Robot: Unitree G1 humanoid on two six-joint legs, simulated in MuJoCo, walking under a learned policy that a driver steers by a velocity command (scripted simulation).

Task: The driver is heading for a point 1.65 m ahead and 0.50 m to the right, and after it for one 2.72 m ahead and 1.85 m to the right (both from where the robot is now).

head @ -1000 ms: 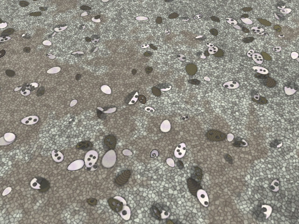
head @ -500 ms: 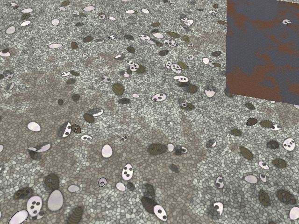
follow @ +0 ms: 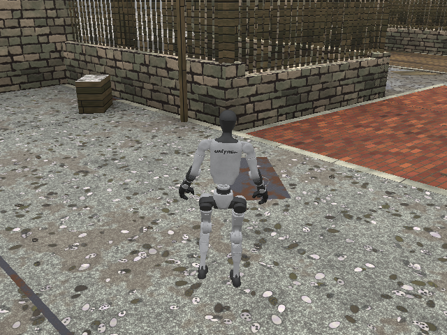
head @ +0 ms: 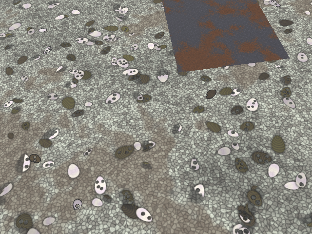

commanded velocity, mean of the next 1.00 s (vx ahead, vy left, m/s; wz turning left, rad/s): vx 0.00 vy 0.00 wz -0.29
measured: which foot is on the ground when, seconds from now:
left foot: up 0.00-0.20, down 0.22-1.00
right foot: down 0.00-0.22, up 0.24-0.56, down 0.58-1.00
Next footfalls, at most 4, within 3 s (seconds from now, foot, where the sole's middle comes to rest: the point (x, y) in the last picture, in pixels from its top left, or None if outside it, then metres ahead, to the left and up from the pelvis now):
0.22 left None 0.07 0.13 -0.78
0.58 right None -0.01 -0.12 -0.78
2.04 right None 0.40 -0.20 -0.78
2.56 left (181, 165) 0.75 -0.04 -0.78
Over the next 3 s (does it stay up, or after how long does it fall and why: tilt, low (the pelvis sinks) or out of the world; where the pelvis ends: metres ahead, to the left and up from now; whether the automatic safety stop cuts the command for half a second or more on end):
stays up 0.78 -0.14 0.00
